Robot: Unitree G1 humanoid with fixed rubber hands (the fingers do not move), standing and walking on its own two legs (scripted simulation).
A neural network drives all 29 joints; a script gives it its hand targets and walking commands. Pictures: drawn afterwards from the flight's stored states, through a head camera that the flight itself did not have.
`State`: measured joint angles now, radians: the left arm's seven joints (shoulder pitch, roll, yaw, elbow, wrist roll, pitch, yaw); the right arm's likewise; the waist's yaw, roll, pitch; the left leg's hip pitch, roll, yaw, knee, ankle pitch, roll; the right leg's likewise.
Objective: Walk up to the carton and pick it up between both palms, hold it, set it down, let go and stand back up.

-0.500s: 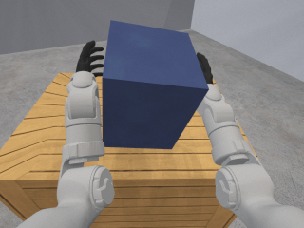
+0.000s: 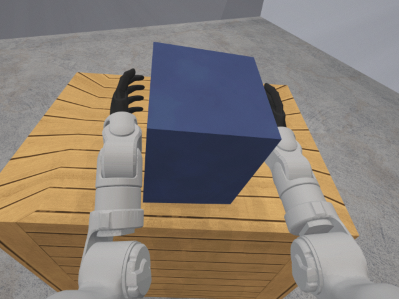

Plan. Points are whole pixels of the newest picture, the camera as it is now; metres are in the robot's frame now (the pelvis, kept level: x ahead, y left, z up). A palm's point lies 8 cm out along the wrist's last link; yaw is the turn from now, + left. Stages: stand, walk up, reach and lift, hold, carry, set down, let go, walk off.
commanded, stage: set down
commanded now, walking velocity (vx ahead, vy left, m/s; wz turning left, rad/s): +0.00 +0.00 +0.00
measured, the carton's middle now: (196, 132) +0.40 +0.00 +0.14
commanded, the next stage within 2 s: none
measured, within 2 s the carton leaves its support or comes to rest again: rests again in 2.00 s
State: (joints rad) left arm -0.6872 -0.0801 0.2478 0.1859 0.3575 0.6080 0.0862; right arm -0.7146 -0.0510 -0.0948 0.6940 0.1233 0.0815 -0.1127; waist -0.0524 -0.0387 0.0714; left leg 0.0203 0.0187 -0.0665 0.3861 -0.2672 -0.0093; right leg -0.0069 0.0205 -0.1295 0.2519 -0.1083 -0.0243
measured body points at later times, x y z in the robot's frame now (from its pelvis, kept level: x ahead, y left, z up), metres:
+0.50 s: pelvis -0.01 -0.02 +0.00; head -0.03 -0.01 +0.45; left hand +0.39 +0.14 +0.17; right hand +0.41 -0.16 +0.15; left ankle -0.02 +0.12 -0.75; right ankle +0.03 -0.10 -0.75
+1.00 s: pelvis +0.00 -0.04 +0.00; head +0.00 -0.04 +0.45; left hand +0.40 +0.13 +0.13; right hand +0.44 -0.16 +0.12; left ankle -0.02 +0.12 -0.75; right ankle +0.03 -0.10 -0.75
